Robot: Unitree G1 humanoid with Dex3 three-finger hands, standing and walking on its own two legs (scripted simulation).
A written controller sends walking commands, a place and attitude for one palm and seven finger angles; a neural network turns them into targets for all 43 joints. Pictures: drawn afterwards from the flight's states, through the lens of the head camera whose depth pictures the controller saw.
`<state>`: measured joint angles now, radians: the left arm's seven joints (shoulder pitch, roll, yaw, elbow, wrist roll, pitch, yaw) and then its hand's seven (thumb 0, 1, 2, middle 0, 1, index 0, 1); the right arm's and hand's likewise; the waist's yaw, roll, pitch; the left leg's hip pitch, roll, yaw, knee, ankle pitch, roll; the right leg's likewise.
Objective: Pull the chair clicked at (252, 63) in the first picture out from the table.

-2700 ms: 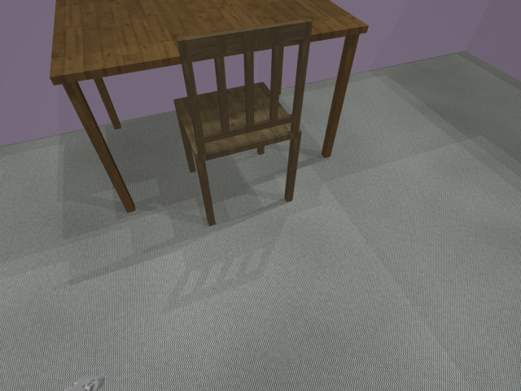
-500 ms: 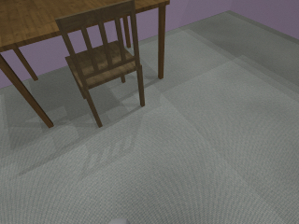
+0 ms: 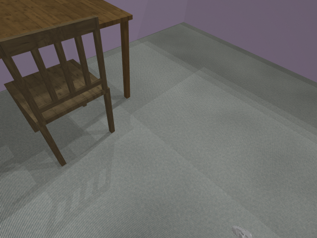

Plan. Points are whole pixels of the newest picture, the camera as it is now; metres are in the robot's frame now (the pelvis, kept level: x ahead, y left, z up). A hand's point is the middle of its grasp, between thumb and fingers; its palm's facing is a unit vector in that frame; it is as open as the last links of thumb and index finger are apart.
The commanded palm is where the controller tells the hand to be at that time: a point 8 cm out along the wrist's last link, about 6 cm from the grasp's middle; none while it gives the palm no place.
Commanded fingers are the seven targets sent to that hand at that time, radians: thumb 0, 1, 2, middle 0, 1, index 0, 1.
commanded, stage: walk to a spot facing it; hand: left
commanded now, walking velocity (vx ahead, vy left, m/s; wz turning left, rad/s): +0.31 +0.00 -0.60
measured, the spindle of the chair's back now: (65, 69) +0.79 +0.53 -0.10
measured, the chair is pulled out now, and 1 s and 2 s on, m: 0.00 0.00 0.00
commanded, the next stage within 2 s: turn to face it in 1.34 s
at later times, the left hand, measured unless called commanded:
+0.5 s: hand (140, 168) +0.38 +0.09 -0.17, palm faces -0.41 -0.91 -0.11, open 7.4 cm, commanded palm none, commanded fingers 0.00 0.90 0.90 -0.20 -0.30 -0.20 -0.30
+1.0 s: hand (129, 142) +0.48 +0.16 -0.18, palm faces -0.41 -0.89 -0.22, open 7.4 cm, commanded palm none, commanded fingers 0.00 0.90 0.90 -0.20 -0.30 -0.20 -0.30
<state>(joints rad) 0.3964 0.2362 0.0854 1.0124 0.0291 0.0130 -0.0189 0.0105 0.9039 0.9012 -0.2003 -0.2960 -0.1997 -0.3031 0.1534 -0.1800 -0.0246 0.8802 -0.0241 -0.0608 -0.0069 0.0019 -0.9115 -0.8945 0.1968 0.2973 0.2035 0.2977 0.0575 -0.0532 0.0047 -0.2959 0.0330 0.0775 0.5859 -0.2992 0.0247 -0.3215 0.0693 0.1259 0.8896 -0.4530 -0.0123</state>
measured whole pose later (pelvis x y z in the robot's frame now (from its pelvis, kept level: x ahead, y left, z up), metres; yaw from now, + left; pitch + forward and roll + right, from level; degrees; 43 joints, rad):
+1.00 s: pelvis +0.39 -0.03 -0.01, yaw -33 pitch +0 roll +0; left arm 0.36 0.24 0.08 1.01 0.02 -0.02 -0.01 0.01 0.91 0.90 -0.20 -0.30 -0.20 -0.30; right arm 0.08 -0.20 -0.03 0.88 -0.04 -0.07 0.00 0.00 -0.92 -0.89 0.20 0.30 0.20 0.30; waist 0.07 -0.04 0.04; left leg -0.36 0.08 0.13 0.60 -0.22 0.00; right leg -0.24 0.05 0.06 0.84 -0.48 -0.02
